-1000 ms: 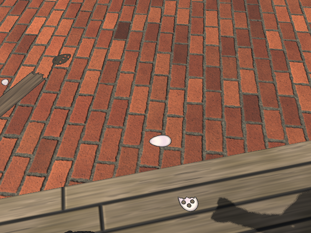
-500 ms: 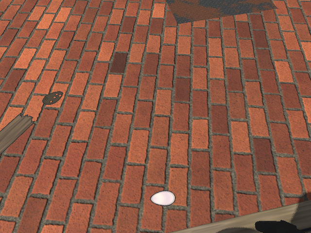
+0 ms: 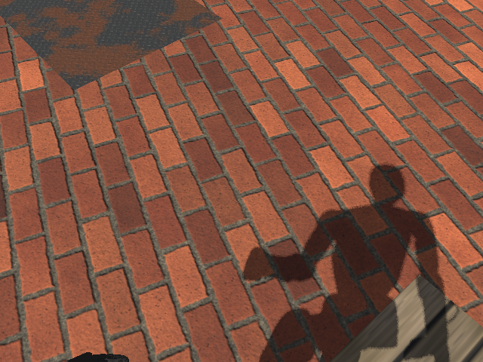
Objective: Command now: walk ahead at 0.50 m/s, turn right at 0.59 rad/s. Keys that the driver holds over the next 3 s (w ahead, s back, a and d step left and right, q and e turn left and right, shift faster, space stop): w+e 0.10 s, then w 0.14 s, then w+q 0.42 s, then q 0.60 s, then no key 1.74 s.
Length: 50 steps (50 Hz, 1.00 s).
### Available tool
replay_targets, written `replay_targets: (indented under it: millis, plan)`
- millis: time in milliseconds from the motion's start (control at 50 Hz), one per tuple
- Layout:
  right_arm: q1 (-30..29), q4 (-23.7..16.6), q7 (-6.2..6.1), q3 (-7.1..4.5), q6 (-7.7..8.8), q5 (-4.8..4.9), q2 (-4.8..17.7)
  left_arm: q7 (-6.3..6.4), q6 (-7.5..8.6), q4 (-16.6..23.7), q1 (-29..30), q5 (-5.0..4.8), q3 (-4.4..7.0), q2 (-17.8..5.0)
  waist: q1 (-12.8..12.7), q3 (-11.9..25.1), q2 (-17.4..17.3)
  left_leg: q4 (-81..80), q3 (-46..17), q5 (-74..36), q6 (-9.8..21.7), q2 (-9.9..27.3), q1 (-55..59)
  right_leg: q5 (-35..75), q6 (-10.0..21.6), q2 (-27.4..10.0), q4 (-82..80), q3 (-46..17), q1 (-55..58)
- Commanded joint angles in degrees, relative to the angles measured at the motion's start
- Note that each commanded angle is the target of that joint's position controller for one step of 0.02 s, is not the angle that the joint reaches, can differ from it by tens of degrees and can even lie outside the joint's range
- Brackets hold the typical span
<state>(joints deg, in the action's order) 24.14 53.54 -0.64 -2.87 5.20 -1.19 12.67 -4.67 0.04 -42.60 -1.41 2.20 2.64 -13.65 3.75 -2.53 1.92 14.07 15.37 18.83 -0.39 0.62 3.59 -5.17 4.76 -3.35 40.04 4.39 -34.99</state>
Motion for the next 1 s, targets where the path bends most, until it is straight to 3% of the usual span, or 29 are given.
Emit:
replay_targets:
  millis: [20, 60, 80, 100, 120, 140, 160, 180, 220, 260, 320, 420, 500, 560, 600, 620, 640, 660, 680, 700, 720, 740, 760, 780, 800, 840, 940, 1000]
  plan:
    - [0.7, -2.1, -0.66, -2.13, -0.39, -0.01, 10.4, 0.28, 0.63, 4.6, 2.9, 0.44, 0.66, -3.4, -2.2, -0.9, -7.7, 3.7, -2.3, -48.7, 6.2, 15.6, 0.7, -6.2, 2.9, 3.7, -4.0, 3.9, 4.9]
    - [1.0, -1.9, -0.82, -2.44, -1.59, 0.09, 12.2, 1.06, 1.12, 2.3, -6.1, 0.63, 1.72, -5.2, -6.1, 4.8, -7.9, 19.5, -0.7, -59.0, 5.8, 15.5, 0.8, -10.0, 5.6, 8.3, -7.2, 4.9, 16.0]
    - [0.5, -2.7, -0.72, -2.28, -1.99, 0.11, 12.0, 1.89, 1.6, -0.9, -15.8, 1.13, 2.9, -7.2, -10.4, 10.3, -5.1, 33.2, 0.4, -51.0, 4.2, 14.3, -6.1, -8.5, 7.5, 8.7, -11.0, 2.5, 29.5]
    - [2.0, -5.6, -0.17, -1.18, -1.89, 0.5, 7.4, 2.85, 1.68, -1.6, -21.0, 1.61, 4.6, -13.2, -10.7, 17.1, 4.1, 52.0, 0.2, -19.6, 1.8, 10.8, -24.7, -17.3, 12.1, -6.2, -12.7, -18.0, 47.0]
    - [-0.3, -9.7, 0.74, -1.15, -1.32, 0.43, 6.6, 3.38, 1.13, 0.1, -20.1, -0.38, 5.32, -17.5, -8.9, 20.9, 11.0, 67.2, -7.9, 13.8, -0.8, -0.4, -42.2, -13.1, 18.8, -18.4, -22.5, -47.8, 54.3]
    - [-7.5, -10.6, 0.89, -1.66, -1.09, 0.02, 9.3, 4.03, 0.51, -0.7, -20.6, -0.95, 4.85, -15.1, -10.8, 14.5, 1.4, 67.5, -15.0, 7.5, -0.2, 2.8, -48.0, -5.9, 16.8, -16.4, -23.9, -39.5, 51.0]
    - [-7.7, -10.5, 1.11, -0.98, -0.47, 0.85, 7.6, 4.53, 0.79, -1.5, -17.6, -1.3, 3.95, -11.9, -8.2, 8.2, 0.4, 63.5, -15.0, 1.9, 0.5, 5.2, -47.0, 1.7, 15.1, -14.7, -23.7, -30.7, 43.3]
    - [-5.9, -9.0, 1.06, -0.8, -0.36, 0.71, 7.0, 4.59, 1.38, -1.7, -15.1, -1.36, 3.06, -8.9, -5.3, 4.8, -2.1, 57.4, -15.3, -0.2, 0.7, 7.0, -42.4, 9.0, 12.3, -11.4, -24.6, -24.8, 36.0]
    - [-2.4, -7.3, 1.3, -0.68, -2.27, -1.15, 6.5, 4.56, 2.65, -1.8, -12.0, -1.71, 1.96, -6.4, -1.8, 3.9, -1.1, 52.3, -15.7, -1.0, 0.2, 8.1, -34.8, 14.5, 9.8, -7.1, -26.5, -17.8, 28.6]
    - [-1.7, -6.7, 2.0, -0.73, -3.62, -1.26, 5.9, 4.2, 3.93, -3.0, -13.9, -1.96, 1.72, -6.5, -1.1, 4.1, -0.6, 50.1, -14.7, -2.8, 0.0, 7.3, -34.0, 17.8, 9.6, -5.9, -28.3, -15.1, 27.7]
    - [-7.3, -7.7, 2.5, -0.79, -4.22, -0.59, 5.7, 4.01, 4.61, -4.8, -17.4, -1.81, 1.87, -7.5, -2.8, 0.9, 0.1, 45.3, -14.4, -9.5, 0.0, 7.6, -39.7, 16.8, 7.5, -5.5, -31.6, -11.9, 29.0]
    - [-14.8, -9.3, 2.72, -0.68, -3.94, 0.3, 5.4, 4.43, 5.27, -6.8, -21.0, -1.31, 1.21, -6.9, -5.5, -1.8, 0.6, 36.1, -16.9, -17.9, 1.4, 4.2, -44.7, 18.2, 3.7, -5.6, -33.2, -6.2, 34.3]
    - [-20.1, -11.0, 3.19, 0.05, -3.52, -0.24, 4.5, 5.4, 5.58, -8.4, -22.6, -1.06, 0.41, -5.9, -6.7, -3.8, 0.5, 27.7, -13.4, -20.1, 3.0, 2.0, -44.4, 24.1, 2.4, -6.7, -33.3, -1.9, 38.8]
    - [-21.7, -12.3, 3.4, 0.56, -3.24, -0.42, 3.9, 6.29, 5.49, -9.9, -23.5, -0.82, 0.08, -6.7, -6.4, -3.3, 1.0, 21.5, -9.0, -16.2, 5.4, -0.7, -39.7, 40.0, 1.2, -7.7, -28.5, 1.2, 42.8]
    - [-17.2, -11.4, 2.98, 0.12, -3.3, -0.44, 5.1, 7.03, 5.25, -10.3, -22.8, -0.56, 0.39, -8.9, -4.0, 0.3, 3.5, 20.9, -6.3, -10.1, 7.8, -4.3, -33.6, 59.2, 0.2, -8.5, -19.5, 2.6, 45.6]
    - [-11.6, -9.9, 2.75, -0.4, -3.16, -0.53, 6.3, 7.28, 4.81, -10.1, -21.9, -0.24, 0.68, -9.9, -1.5, 3.2, 4.4, 20.1, -6.2, -7.4, 9.3, -5.8, -28.4, 63.5, 0.1, -9.0, -11.5, 3.1, 45.5]
    - [-3.9, -7.6, 2.46, -1.28, -2.77, -0.82, 8.1, 7.26, 4.38, -9.6, -20.9, -0.13, 0.93, -10.8, 1.9, 7.2, 4.2, 17.1, -7.8, -7.1, 11.0, -6.6, -19.5, 59.5, 0.1, -8.9, -0.6, 3.6, 42.3]
    - [4.5, -5.6, 1.93, -2.57, -2.51, -1.69, 11.1, 7.01, 4.5, -7.9, -18.2, -0.7, 0.84, -11.0, 6.9, 11.4, 0.9, 13.1, -15.7, -7.0, 14.3, -1.5, -5.9, 43.5, -0.1, -6.8, 15.4, 5.0, 31.5]
    - [4.6, -6.1, 1.2, -4.46, -2.87, -1.9, 18.1, 5.83, 5.12, -4.7, -21.2, -1.69, -0.29, -4.9, 2.4, 15.2, -13.1, 12.4, -43.4, -17.6, 23.4, 16.0, 10.9, -8.6, -3.1, 5.3, 39.1, 5.2, 7.2]
    - [2.2, -6.3, 1.56, -4.46, -3.2, 1.08, 17.3, 5.53, 5.53, -3.6, -18.7, -1.07, 0.22, -7.5, 2.0, 18.3, -8.6, 6.9, -57.2, -29.8, 27.6, 19.4, 12.9, -23.5, -3.1, 8.5, 47.6, -6.7, -1.6]
    - [-2.1, -7.0, 1.29, -4.16, -3.27, 1.52, 15.7, 5.35, 6.01, -2.4, -16.2, -1.28, -0.15, -7.1, 0.0, 10.6, -4.5, 6.7, -46.6, -37.3, 25.7, 18.5, 5.7, -18.3, -3.1, 4.1, 45.3, -9.1, -4.2]
    - [-4.6, -7.5, 1.26, -3.22, -3.26, 1.33, 12.1, 5.43, 6.28, -2.1, -15.3, -1.47, -0.25, -7.1, -1.5, 5.9, -0.3, 5.9, -40.3, -45.0, 23.2, 16.3, -1.5, -15.8, -3.7, 2.2, 41.1, -8.0, -2.6]
    - [-6.7, -7.8, 1.17, -2.57, -3.23, 1.33, 9.8, 5.53, 5.63, -2.3, -15.2, -1.06, -0.11, -7.0, -3.5, 2.8, 1.8, 5.0, -35.1, -48.0, 20.3, 12.9, -7.3, -15.5, -4.4, 0.9, 36.8, -7.6, -0.4]
    - [-7.8, -7.9, 0.97, -2.08, -3.16, 1.63, 8.5, 5.5, 4.38, -1.8, -15.6, -0.26, -0.19, -6.8, -4.9, 2.1, 0.9, 3.8, -31.3, -49.6, 18.5, 10.2, -11.4, -15.3, -5.4, 0.3, 33.2, -7.4, 2.2]
    - [-7.9, -7.9, 1.02, -1.96, -2.89, 1.57, 8.9, 5.39, 3.09, -1.7, -16.4, 0.11, -0.27, -6.2, -5.6, 2.7, -0.5, 3.6, -29.2, -52.0, 17.5, 8.7, -13.5, -15.1, -6.2, 0.3, 30.3, -6.9, 4.5]
    - [-6.9, -7.8, 1.14, -2.55, -2.41, 1.24, 11.3, 5.35, 1.55, -1.0, -16.9, 0.0, -0.57, -5.1, -6.3, 4.5, -2.4, 4.4, -26.7, -59.0, 16.5, 6.4, -14.7, -13.5, -7.6, 1.1, 25.9, -5.5, 5.5]
    - [-4.2, -8.5, 0.42, -2.82, -3.95, 1.37, 12.0, 5.52, 0.49, 2.2, -10.0, -0.41, -0.64, -5.8, -3.5, 6.8, -6.0, 7.4, -26.9, -57.7, 11.4, 3.4, -11.8, -6.2, -8.6, 1.5, 15.6, -5.0, 2.6]
    - [-2.4, -9.0, -0.23, -3.12, -5.09, 1.14, 12.5, 5.59, 0.27, 3.9, -5.7, -0.8, -0.78, -6.5, -1.4, 6.6, -6.9, 8.8, -30.9, -52.7, 10.2, 4.3, -8.4, -4.4, -8.3, 1.7, 11.3, -6.2, 0.6]
